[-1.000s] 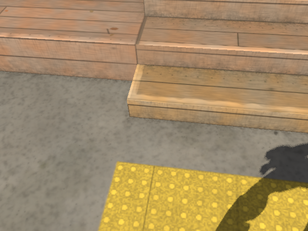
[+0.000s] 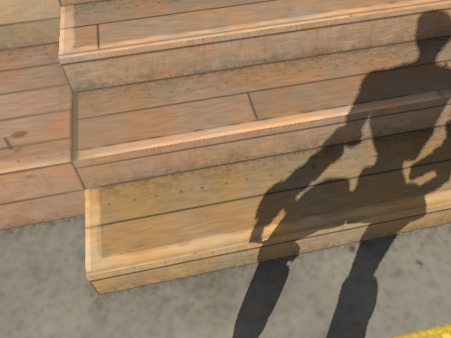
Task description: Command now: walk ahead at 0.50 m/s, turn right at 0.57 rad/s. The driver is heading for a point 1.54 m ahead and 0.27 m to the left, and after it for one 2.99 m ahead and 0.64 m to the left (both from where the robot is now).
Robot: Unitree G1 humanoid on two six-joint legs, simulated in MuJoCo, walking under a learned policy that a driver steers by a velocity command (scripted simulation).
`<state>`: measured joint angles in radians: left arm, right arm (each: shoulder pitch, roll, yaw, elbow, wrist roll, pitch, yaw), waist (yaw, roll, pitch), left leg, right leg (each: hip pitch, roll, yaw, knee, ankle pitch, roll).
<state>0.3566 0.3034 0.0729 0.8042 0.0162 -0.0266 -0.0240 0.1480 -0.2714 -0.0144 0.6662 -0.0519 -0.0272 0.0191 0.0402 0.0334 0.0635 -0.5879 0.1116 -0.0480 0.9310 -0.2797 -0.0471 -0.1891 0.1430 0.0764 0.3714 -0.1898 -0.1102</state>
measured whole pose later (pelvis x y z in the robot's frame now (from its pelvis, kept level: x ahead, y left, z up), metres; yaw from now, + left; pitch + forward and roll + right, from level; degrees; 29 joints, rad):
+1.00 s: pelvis +0.49 +0.03 +0.00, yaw +11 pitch +2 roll -1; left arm 0.48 0.22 0.03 0.97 0.05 -0.11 0.01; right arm 0.11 -0.21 -0.06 0.75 -0.04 0.04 -0.02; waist 0.02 0.04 -0.03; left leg -1.02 0.01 -0.02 1.96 -0.45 0.07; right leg -0.08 -0.02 -0.22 0.34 -0.30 -0.02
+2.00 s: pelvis +0.92 +0.17 +0.17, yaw +13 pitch +6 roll -3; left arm 0.05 0.19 -0.04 0.66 0.04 -0.02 -0.06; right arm 0.36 -0.25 -0.01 0.83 -0.04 -0.10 0.05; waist 0.01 0.01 -0.09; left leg -0.20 0.06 0.03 0.71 -0.21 0.02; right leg -0.87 0.04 -0.12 1.17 -0.42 -0.09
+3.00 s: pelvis +1.30 +0.15 +0.33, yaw -2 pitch +8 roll -4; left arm 0.02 0.14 -0.04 0.80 0.04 -0.04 -0.05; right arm 0.51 -0.13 -0.01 1.11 -0.07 -0.11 0.14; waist -0.05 0.01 -0.13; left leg -0.42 0.04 -0.18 1.43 -0.05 0.11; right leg -0.78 0.00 -0.25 1.03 -0.39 -0.12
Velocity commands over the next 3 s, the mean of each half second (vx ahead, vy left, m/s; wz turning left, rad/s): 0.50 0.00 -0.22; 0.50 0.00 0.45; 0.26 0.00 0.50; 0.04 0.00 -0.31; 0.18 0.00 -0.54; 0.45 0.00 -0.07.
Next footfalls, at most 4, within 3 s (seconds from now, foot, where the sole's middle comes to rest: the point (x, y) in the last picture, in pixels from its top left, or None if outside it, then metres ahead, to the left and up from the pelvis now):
0.20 left None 0.27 0.15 -0.78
0.64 right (273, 331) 0.47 -0.07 -0.78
1.22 left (172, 211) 0.78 0.24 -0.64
1.94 right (216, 106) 1.09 0.12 -0.50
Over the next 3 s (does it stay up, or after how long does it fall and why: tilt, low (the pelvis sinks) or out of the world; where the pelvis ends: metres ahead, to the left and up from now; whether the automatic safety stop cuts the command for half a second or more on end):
stays up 1.30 0.15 0.33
